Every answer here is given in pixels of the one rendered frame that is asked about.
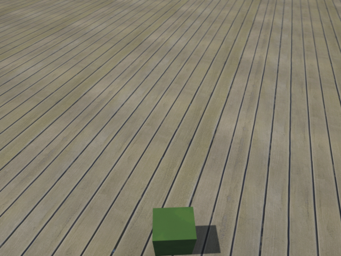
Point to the carton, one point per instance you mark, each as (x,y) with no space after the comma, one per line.
(173,231)

